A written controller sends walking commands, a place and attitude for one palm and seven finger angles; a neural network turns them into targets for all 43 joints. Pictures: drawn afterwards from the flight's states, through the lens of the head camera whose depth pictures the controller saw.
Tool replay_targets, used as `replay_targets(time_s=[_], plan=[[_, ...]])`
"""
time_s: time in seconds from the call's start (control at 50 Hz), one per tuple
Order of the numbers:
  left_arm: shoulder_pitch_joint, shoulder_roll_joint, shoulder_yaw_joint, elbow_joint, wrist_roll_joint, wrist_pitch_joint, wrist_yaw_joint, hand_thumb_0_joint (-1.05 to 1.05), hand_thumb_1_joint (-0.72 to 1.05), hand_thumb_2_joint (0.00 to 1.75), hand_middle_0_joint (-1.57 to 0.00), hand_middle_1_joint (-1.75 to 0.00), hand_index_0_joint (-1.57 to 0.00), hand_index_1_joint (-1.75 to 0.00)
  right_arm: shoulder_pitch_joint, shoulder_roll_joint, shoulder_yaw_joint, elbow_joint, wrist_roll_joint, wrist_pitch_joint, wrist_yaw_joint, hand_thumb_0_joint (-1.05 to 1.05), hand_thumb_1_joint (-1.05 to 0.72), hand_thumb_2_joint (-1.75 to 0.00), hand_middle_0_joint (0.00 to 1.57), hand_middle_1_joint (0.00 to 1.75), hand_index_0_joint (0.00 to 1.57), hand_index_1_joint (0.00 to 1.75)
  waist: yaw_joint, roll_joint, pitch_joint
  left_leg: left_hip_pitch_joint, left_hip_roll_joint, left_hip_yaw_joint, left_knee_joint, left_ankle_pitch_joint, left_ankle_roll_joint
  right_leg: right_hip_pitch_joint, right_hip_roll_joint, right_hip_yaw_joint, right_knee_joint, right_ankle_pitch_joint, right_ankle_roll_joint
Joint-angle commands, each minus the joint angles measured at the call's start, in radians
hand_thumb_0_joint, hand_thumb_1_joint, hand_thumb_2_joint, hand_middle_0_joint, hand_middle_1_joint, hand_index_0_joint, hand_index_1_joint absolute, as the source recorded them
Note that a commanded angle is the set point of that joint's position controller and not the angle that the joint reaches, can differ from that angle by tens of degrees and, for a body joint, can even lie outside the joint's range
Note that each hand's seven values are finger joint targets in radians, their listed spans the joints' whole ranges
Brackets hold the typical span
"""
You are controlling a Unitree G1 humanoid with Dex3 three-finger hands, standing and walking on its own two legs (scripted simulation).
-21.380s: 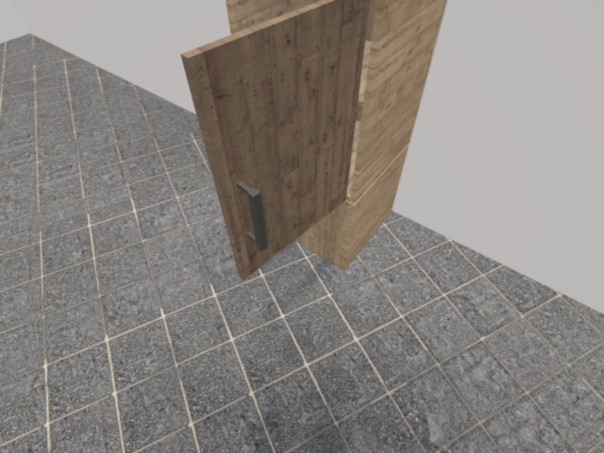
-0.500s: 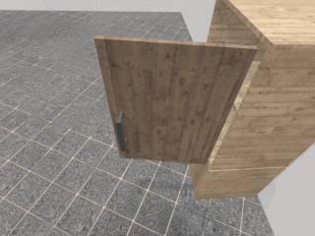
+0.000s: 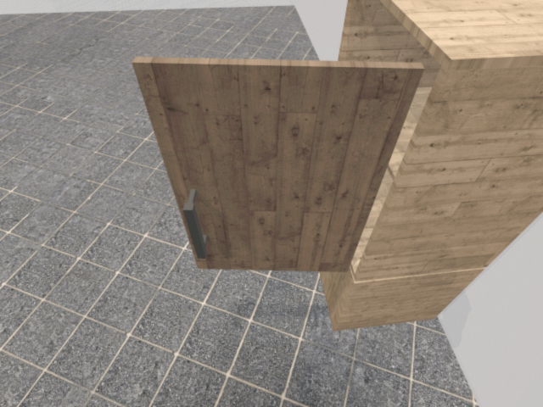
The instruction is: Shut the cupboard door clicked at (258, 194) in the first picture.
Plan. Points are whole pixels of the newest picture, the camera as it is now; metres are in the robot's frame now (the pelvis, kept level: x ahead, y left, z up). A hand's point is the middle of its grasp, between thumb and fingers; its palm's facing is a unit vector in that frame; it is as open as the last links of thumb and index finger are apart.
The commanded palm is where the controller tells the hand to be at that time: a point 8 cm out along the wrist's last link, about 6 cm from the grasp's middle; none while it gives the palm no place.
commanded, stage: come to a stop and stand still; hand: left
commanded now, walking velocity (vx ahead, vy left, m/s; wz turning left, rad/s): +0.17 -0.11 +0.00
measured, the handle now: (197, 225) +0.48 +0.19 -0.10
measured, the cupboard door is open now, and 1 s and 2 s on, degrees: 82 82 82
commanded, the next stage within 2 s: look again from close up in 1.38 s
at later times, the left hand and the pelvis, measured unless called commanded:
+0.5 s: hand out of the picture +0.01 +0.19 -0.18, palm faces -0.05 -0.97 -0.23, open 16.3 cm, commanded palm none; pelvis +0.04 +0.00 +0.00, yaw -1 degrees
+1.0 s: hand out of the picture -0.06 +0.16 -0.17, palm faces +0.00 -0.98 -0.21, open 16.6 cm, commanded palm none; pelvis -0.03 -0.03 +0.00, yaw +0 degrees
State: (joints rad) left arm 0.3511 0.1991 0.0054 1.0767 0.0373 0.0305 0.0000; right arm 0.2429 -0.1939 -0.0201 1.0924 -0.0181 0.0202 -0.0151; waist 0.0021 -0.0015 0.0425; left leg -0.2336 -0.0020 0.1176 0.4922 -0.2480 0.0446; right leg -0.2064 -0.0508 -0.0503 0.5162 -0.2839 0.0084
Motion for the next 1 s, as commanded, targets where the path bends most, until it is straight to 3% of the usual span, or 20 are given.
replay_targets(time_s=[0.0, 0.02, 0.08, 0.14, 0.18, 0.22, 0.24, 0.3, 0.34, 0.4, 0.46, 0.5, 0.58, 0.62, 0.64, 0.66, 0.72, 0.78, 0.82, 0.98], plan=[[0.148, 0.161, 0.046, -0.025, -0.011, -0.028, 0.019, 0.00, -0.50, 0.30, -0.15, -0.30, -0.15, -0.30, -0.032, -0.060, -0.016, -0.081, 0.003, -0.029, -0.011, 0.00, -0.90, -0.90, 0.20, 0.30, 0.20, 0.30, 0.046, -0.279, 0.063, -0.282, 0.019, 0.012, 0.166, -0.218, -0.030, 0.101, -0.217, 0.322, -0.307, -0.186, -0.157], [0.159, 0.146, 0.048, -0.023, -0.014, -0.035, 0.026, 0.00, -0.50, 0.30, -0.15, -0.30, -0.15, -0.30, -0.070, -0.067, -0.021, -0.093, 0.002, -0.029, -0.008, 0.00, -0.90, -0.90, 0.20, 0.30, 0.20, 0.30, 0.061, -0.269, 0.074, -0.312, 0.039, -0.013, 0.299, -0.264, -0.028, 0.084, -0.256, 0.366, -0.328, -0.131, -0.208], [0.128, 0.111, 0.053, -0.023, -0.007, -0.049, 0.030, 0.00, -0.50, 0.30, -0.15, -0.30, -0.15, -0.30, -0.052, -0.038, -0.027, -0.091, 0.006, -0.040, -0.005, 0.00, -0.90, -0.90, 0.20, 0.30, 0.20, 0.30, 0.025, -0.093, 0.040, -0.340, 0.061, -0.039, 0.414, -0.262, -0.031, 0.144, -0.242, 0.278, -0.238, 0.157, -0.254], [0.081, 0.092, 0.045, -0.029, -0.008, -0.055, 0.037, 0.00, -0.50, 0.30, -0.15, -0.30, -0.15, -0.30, -0.001, 0.011, -0.010, -0.071, 0.010, -0.046, -0.006, 0.00, -0.90, -0.90, 0.20, 0.30, 0.20, 0.30, -0.004, -0.034, 0.004, -0.157, 0.048, -0.019, 0.171, -0.138, -0.052, 0.085, -0.205, 0.179, -0.145, 0.398, -0.198], [0.048, 0.058, 0.032, -0.023, -0.024, -0.053, 0.039, 0.00, -0.50, 0.30, -0.15, -0.30, -0.15, -0.30, 0.088, 0.013, -0.003, -0.024, 0.011, -0.055, -0.016, 0.00, -0.90, -0.90, 0.20, 0.30, 0.20, 0.30, -0.031, -0.009, -0.033, 0.082, 0.041, -0.029, -0.061, 0.165, -0.055, 0.006, -0.108, 0.082, -0.026, 0.451, -0.103], [0.080, 0.008, 0.016, -0.023, -0.030, -0.051, 0.044, 0.00, -0.50, 0.30, -0.15, -0.30, -0.15, -0.30, 0.113, -0.077, -0.017, -0.010, 0.013, -0.065, -0.030, 0.00, -0.90, -0.90, 0.20, 0.30, 0.20, 0.30, -0.007, 0.099, -0.068, 0.177, 0.196, -0.169, -0.031, 0.666, 0.016, -0.038, -0.039, 0.025, -0.022, 0.241, -0.006], [0.093, -0.002, 0.014, -0.018, -0.025, -0.045, 0.051, 0.00, -0.50, 0.30, -0.15, -0.30, -0.15, -0.30, 0.080, -0.084, -0.019, -0.013, 0.015, -0.053, -0.031, 0.00, -0.90, -0.90, 0.20, 0.30, 0.20, 0.30, 0.006, 0.066, -0.043, 0.139, 0.206, -0.149, -0.015, 0.662, 0.027, -0.011, -0.034, 0.036, -0.083, 0.143, 0.001], [0.078, 0.022, 0.016, -0.016, -0.021, -0.034, 0.060, 0.00, -0.50, 0.30, -0.15, -0.30, -0.15, -0.30, 0.055, -0.064, -0.021, -0.022, 0.022, -0.047, -0.035, 0.00, -0.90, -0.90, 0.20, 0.30, 0.20, 0.30, 0.001, 0.095, 0.024, 0.116, 0.176, -0.150, -0.028, 0.788, 0.019, -0.006, -0.049, 0.029, -0.055, 0.266, 0.000], [0.079, 0.026, 0.022, -0.025, -0.021, -0.028, 0.063, 0.00, -0.50, 0.30, -0.15, -0.30, -0.15, -0.30, 0.061, -0.079, -0.030, -0.027, 0.017, -0.039, -0.041, 0.00, -0.90, -0.90, 0.20, 0.30, 0.20, 0.30, -0.004, 0.087, -0.023, 0.177, 0.186, -0.158, -0.010, 0.890, 0.026, -0.011, -0.043, 0.017, -0.012, 0.294, -0.002], [0.055, 0.044, 0.019, -0.052, -0.025, -0.013, 0.059, 0.00, -0.50, 0.30, -0.15, -0.30, -0.15, -0.30, 0.064, -0.118, -0.044, -0.038, 0.018, -0.028, -0.045, 0.00, -0.90, -0.90, 0.20, 0.30, 0.20, 0.30, -0.010, 0.118, -0.052, 0.210, 0.256, -0.199, -0.041, 0.950, 0.080, -0.056, -0.014, 0.011, 0.084, 0.057, 0.003], [0.028, 0.040, 0.031, -0.081, -0.023, 0.006, 0.048, 0.00, -0.50, 0.30, -0.15, -0.30, -0.15, -0.30, 0.044, -0.142, -0.057, -0.063, 0.007, -0.021, -0.049, 0.00, -0.90, -0.90, 0.20, 0.30, 0.20, 0.30, -0.020, 0.131, -0.076, 0.182, 0.336, -0.263, -0.095, 0.829, 0.165, -0.127, 0.003, 0.045, 0.271, -0.218, -0.002], [0.036, 0.029, 0.035, -0.091, -0.021, 0.011, 0.043, 0.00, -0.50, 0.30, -0.15, -0.30, -0.15, -0.30, 0.001, -0.141, -0.058, -0.080, 0.003, -0.018, -0.048, 0.00, -0.90, -0.90, 0.20, 0.30, 0.20, 0.30, -0.004, 0.106, -0.089, 0.134, 0.353, -0.265, -0.101, 0.718, 0.184, -0.124, -0.006, 0.078, 0.315, -0.237, -0.010], [0.132, 0.036, 0.037, -0.068, -0.010, 0.001, 0.036, 0.00, -0.50, 0.30, -0.15, -0.30, -0.15, -0.30, -0.083, -0.123, -0.053, -0.101, 0.010, -0.002, -0.025, 0.00, -0.90, -0.90, 0.20, 0.30, 0.20, 0.30, 0.057, 0.018, -0.101, -0.067, 0.212, -0.145, -0.020, 0.213, 0.056, 0.086, -0.014, 0.038, -0.041, 0.082, 0.002], [0.054, 0.141, 0.043, -0.093, -0.003, -0.016, 0.042, 0.00, -0.50, 0.30, -0.15, -0.30, -0.15, -0.30, -0.071, -0.027, -0.042, -0.124, 0.017, 0.020, -0.011, 0.00, -0.90, -0.90, 0.20, 0.30, 0.20, 0.30, 0.019, -0.312, 0.013, -0.149, 0.014, -0.044, 0.188, -0.205, -0.050, -0.069, -0.269, 0.341, -0.282, 0.141, -0.113], [-0.003, 0.145, 0.038, -0.111, -0.007, -0.019, 0.044, 0.00, -0.50, 0.30, -0.15, -0.30, -0.15, -0.30, -0.080, -0.040, -0.045, -0.120, 0.011, 0.029, -0.007, 0.00, -0.90, -0.90, 0.20, 0.30, 0.20, 0.30, 0.018, -0.214, 0.017, -0.086, 0.026, -0.098, 0.307, -0.247, -0.047, -0.171, -0.296, 0.345, -0.291, 0.061, -0.194], [-0.053, 0.143, 0.040, -0.128, -0.004, -0.021, 0.045, 0.00, -0.50, 0.30, -0.15, -0.30, -0.15, -0.30, -0.072, -0.028, -0.046, -0.112, 0.008, 0.029, -0.001, 0.00, -0.90, -0.90, 0.20, 0.30, 0.20, 0.30, -0.006, -0.157, 0.029, -0.086, 0.027, -0.109, 0.356, -0.228, -0.044, -0.198, -0.254, 0.291, -0.270, 0.066, -0.203], [-0.084, 0.134, 0.031, -0.116, -0.011, -0.035, 0.044, 0.00, -0.50, 0.30, -0.15, -0.30, -0.15, -0.30, -0.029, -0.034, -0.035, -0.079, 0.014, 0.018, -0.002, 0.00, -0.90, -0.90, 0.20, 0.30, 0.20, 0.30, -0.025, -0.169, 0.025, -0.086, 0.030, -0.094, 0.277, -0.185, -0.051, -0.090, -0.192, 0.195, -0.173, 0.362, -0.182], [-0.061, 0.139, 0.025, -0.090, -0.025, -0.035, 0.038, 0.00, -0.50, 0.30, -0.15, -0.30, -0.15, -0.30, 0.021, -0.031, -0.022, -0.045, 0.018, -0.003, -0.009, 0.00, -0.90, -0.90, 0.20, 0.30, 0.20, 0.30, -0.027, -0.095, -0.029, 0.074, 0.033, -0.097, -0.050, 0.047, -0.056, -0.056, -0.142, 0.152, -0.077, 0.341, -0.116], [-0.031, 0.098, 0.013, -0.074, -0.035, -0.032, 0.031, 0.00, -0.50, 0.30, -0.15, -0.30, -0.15, -0.30, -0.006, -0.073, -0.014, -0.038, 0.009, -0.021, -0.014, 0.00, -0.90, -0.90, 0.20, 0.30, 0.20, 0.30, 0.009, 0.069, -0.016, 0.078, 0.130, -0.212, -0.123, 0.244, -0.018, -0.063, -0.054, 0.100, -0.070, 0.186, -0.033], [-0.009, 0.091, 0.006, -0.004, -0.024, -0.033, 0.031, 0.00, -0.50, 0.30, -0.15, -0.30, -0.15, -0.30, 0.024, -0.065, -0.001, 0.003, 0.006, -0.011, -0.003, 0.00, -0.90, -0.90, 0.20, 0.30, 0.20, 0.30, 0.006, 0.029, 0.069, -0.044, 0.085, -0.194, -0.214, -0.138, -0.030, -0.035, -0.051, 0.115, -0.224, -0.100, -0.016]])
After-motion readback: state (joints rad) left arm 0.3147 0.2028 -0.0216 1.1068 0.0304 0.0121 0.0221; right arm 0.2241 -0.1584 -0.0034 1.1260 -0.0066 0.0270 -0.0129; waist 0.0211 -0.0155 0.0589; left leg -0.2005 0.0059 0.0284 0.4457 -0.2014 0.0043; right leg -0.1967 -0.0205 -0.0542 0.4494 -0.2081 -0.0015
